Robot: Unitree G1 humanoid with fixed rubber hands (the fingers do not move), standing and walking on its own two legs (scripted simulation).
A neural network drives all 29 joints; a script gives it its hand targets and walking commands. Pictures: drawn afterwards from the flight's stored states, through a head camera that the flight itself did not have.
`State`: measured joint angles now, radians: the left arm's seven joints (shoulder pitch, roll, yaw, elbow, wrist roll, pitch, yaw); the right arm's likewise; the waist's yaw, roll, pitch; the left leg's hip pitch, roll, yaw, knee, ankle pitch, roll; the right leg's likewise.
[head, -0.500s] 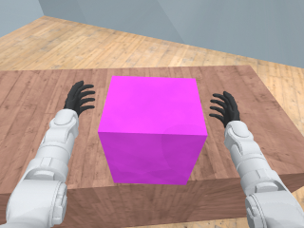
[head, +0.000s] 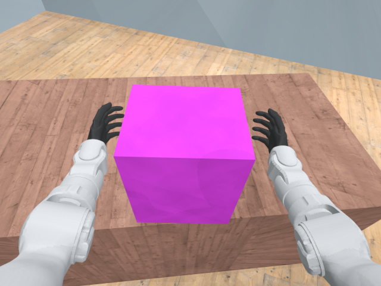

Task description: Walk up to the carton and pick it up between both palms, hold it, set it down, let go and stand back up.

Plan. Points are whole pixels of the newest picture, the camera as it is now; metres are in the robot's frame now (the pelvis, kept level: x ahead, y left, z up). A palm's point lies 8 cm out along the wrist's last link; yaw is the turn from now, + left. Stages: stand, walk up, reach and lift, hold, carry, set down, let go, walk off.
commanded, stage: reach and lift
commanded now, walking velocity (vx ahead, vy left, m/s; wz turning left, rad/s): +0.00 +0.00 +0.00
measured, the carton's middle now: (184, 160) +0.40 -0.02 +0.02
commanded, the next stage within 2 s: none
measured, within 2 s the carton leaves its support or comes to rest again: leaves its support in 1.88 s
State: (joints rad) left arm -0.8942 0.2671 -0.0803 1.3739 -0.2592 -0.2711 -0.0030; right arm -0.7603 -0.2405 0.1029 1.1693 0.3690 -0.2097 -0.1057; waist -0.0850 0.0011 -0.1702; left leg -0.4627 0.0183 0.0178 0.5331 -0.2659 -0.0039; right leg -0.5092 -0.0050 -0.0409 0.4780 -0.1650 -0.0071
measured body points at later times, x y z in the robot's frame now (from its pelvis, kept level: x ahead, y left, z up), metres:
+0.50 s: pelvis +0.00 +0.00 +0.00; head +0.03 +0.01 +0.45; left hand +0.44 +0.14 +0.08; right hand +0.41 -0.20 +0.08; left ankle -0.01 +0.12 -0.73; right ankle +0.04 -0.12 -0.73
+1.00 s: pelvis +0.00 +0.00 +0.00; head +0.03 +0.01 +0.45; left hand +0.44 +0.14 +0.08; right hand +0.41 -0.19 +0.07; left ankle -0.01 +0.12 -0.73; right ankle +0.04 -0.12 -0.73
